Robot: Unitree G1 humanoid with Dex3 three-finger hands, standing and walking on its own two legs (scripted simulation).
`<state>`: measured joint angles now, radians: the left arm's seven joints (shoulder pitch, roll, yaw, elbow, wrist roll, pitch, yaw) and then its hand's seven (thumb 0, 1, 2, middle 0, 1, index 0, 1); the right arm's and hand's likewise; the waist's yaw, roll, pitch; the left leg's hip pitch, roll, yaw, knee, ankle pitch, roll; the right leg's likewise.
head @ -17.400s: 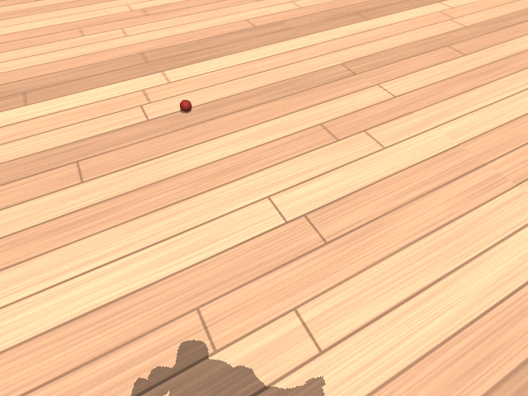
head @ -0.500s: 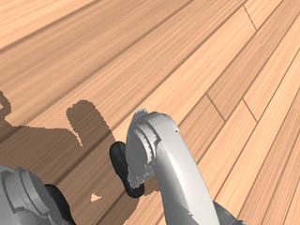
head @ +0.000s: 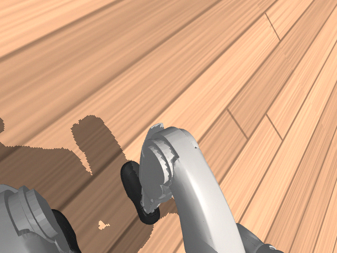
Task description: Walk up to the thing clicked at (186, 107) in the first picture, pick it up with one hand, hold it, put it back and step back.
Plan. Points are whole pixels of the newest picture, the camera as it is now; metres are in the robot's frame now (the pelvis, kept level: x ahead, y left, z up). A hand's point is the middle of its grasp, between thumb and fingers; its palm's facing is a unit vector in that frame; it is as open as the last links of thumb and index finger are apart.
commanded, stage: close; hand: left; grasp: from above
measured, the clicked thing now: out of the picture +0.49 +0.31 -0.27
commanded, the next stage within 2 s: settle in 1.52 s
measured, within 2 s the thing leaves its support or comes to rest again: leaves its support in 1.94 s
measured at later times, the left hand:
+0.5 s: hand out of the picture +0.47 +0.30 -0.24, palm faces -0.43 -0.15 -0.89, open 10.1 cm
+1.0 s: hand out of the picture +0.48 +0.31 -0.24, palm faces -0.42 -0.16 -0.89, open 9.8 cm
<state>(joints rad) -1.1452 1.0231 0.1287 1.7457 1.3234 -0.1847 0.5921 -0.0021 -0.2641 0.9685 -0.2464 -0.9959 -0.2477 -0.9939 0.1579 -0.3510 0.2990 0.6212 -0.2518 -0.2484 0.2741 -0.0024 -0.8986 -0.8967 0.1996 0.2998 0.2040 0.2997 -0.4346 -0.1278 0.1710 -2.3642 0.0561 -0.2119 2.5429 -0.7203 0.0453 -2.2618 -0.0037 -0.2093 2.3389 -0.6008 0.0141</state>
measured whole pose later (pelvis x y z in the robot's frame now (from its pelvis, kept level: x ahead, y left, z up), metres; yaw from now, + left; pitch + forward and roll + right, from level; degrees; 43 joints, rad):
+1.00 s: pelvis +0.00 +0.00 +0.00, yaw +0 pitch +29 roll -14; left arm -1.15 1.03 0.14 1.73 1.30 -0.18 0.57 0.00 0.02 0.54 -0.56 -0.82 -0.64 -0.74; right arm 0.16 -0.37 0.30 0.61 -0.24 -0.25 0.27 0.00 -0.91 -0.90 0.20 0.30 0.20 0.30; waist -0.44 -0.12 0.19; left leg -2.36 0.06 -0.21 2.53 -0.72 0.04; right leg -2.26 0.00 -0.21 2.33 -0.60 0.01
